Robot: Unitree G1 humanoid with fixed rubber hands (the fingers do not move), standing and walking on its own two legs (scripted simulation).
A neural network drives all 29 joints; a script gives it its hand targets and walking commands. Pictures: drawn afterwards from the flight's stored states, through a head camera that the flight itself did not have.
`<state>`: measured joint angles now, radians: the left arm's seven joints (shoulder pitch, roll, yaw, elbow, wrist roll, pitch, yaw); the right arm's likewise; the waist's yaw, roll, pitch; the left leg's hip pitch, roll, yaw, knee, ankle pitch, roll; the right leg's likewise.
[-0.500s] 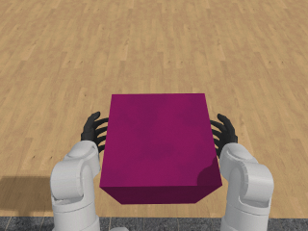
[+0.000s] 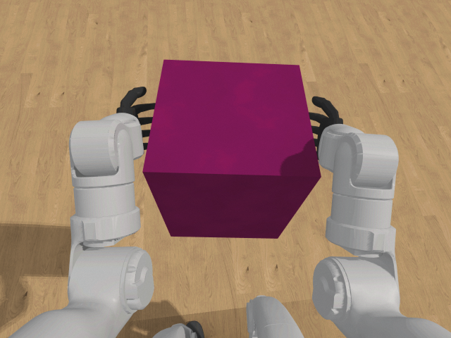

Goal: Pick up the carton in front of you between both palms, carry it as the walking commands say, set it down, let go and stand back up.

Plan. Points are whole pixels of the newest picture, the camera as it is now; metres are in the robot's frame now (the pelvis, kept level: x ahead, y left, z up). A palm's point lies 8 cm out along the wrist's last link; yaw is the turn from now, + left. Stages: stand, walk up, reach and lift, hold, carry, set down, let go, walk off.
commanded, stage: carry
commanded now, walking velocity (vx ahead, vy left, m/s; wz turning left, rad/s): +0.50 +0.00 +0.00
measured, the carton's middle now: (227, 160) +0.40 -0.01 +0.05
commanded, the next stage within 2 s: none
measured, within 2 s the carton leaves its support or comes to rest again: neither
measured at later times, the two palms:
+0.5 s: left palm out of the picture +0.71 +0.16 +0.18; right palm out of the picture +0.74 -0.14 +0.18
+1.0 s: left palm out of the picture +1.04 +0.14 +0.21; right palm out of the picture +1.02 -0.16 +0.21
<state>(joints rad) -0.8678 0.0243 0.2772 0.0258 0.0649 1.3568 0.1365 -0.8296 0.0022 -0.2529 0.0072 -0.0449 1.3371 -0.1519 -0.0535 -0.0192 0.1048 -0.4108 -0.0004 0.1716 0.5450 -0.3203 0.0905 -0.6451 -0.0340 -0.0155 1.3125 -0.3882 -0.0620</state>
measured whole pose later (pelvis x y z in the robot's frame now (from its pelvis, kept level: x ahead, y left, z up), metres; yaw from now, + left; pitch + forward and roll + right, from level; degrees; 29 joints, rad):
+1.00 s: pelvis +0.64 +0.00 +0.05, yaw +0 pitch +6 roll -1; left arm -0.81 -0.02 0.29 -0.07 0.10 1.33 0.12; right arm -0.81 0.02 -0.26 -0.04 -0.04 1.30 -0.14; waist -0.07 0.00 0.03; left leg -0.24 -0.01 0.09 0.47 -0.41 0.06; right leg -0.74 -0.04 -0.05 0.89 -0.30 -0.03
